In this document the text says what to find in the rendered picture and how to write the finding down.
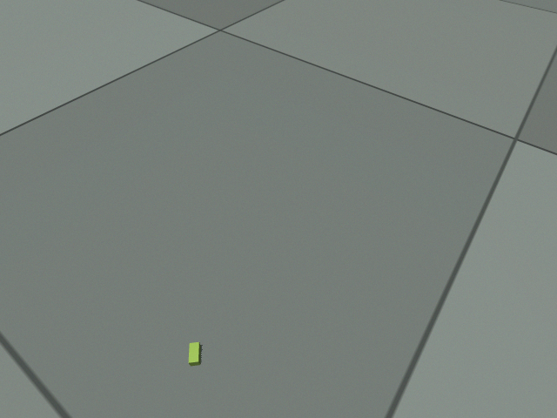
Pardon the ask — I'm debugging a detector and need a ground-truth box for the small box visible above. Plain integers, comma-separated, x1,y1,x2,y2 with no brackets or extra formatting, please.
189,342,201,366

